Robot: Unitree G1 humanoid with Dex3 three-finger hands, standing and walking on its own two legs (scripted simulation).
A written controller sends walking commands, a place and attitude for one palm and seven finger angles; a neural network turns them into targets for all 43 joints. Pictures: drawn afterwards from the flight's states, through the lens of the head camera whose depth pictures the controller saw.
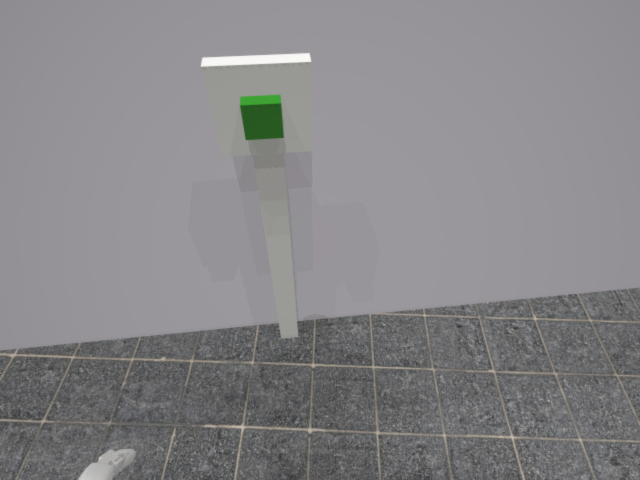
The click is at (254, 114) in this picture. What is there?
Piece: button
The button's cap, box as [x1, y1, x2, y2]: [240, 95, 283, 139]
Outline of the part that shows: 279,95 240,97 240,108 246,139 283,137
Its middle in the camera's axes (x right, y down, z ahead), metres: -0.10 -0.20 +0.64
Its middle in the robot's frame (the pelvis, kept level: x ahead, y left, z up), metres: +0.63 +0.13 +0.12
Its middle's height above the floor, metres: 0.89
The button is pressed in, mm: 0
